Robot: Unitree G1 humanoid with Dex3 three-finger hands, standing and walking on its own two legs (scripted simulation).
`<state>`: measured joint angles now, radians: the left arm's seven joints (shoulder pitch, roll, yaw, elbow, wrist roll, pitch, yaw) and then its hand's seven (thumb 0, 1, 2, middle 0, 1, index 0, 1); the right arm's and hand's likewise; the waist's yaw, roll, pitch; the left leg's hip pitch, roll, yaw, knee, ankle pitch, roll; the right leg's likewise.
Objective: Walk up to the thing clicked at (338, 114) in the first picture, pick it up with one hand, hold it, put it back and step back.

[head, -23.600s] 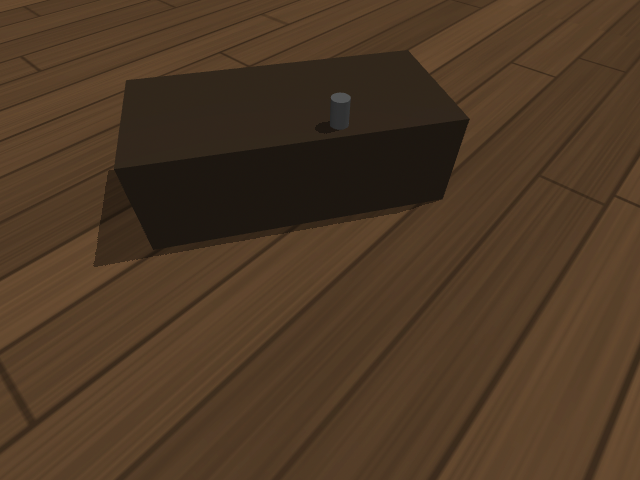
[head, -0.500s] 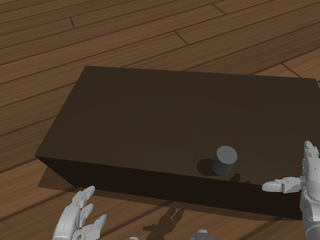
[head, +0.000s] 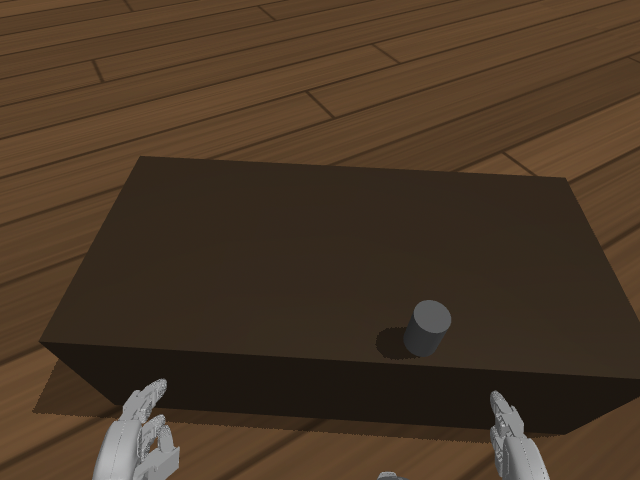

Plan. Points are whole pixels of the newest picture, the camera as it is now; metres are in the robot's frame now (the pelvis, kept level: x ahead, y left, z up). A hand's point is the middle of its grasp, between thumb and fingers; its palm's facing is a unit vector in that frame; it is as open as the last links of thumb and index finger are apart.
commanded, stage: home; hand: right
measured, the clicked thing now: (425, 329) +0.44 -0.22 -0.25
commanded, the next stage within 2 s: stand in 1.90 s
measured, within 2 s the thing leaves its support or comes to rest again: neither
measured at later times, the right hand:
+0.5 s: hand (470, 458) +0.17 -0.18 -0.06, palm faces +0.11 +0.97 -0.22, open 17.4 cm
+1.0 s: hand (476, 449) +0.18 -0.19 -0.06, palm faces +0.11 +0.97 -0.22, open 17.4 cm
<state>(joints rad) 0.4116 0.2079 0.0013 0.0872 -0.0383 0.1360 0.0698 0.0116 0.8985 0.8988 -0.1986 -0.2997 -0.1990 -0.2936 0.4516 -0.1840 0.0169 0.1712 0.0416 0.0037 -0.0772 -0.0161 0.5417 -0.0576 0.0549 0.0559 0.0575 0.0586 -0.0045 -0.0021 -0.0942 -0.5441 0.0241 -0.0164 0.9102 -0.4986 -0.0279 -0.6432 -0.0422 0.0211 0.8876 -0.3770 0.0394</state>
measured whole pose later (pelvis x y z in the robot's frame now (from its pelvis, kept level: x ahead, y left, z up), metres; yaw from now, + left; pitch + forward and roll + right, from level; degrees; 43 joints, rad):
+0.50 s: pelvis +0.00 +0.00 +0.00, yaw +0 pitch +8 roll +0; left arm 0.44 0.20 0.01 0.06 -0.03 0.14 0.08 0.01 0.90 0.90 -0.20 -0.30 -0.20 -0.30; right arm 0.43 -0.20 0.00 0.16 0.03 -0.02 -0.08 -0.02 0.54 -0.06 0.05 0.05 0.06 0.06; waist -0.01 0.01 -0.10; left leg -0.56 0.02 -0.03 0.94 -0.52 -0.02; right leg -0.65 -0.04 0.01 0.91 -0.39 0.04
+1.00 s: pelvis +0.01 -0.01 +0.00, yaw +1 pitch +8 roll +0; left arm 0.44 0.19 0.01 0.06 -0.03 0.15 0.07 0.01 0.90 0.90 -0.20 -0.31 -0.20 -0.30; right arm 0.44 -0.19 0.00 0.14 0.03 0.00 -0.09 -0.02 0.54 -0.06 0.05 0.05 0.05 0.06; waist 0.00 0.01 -0.11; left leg -0.56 0.03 -0.04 0.93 -0.52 -0.04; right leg -0.66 -0.04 0.00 0.92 -0.41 0.03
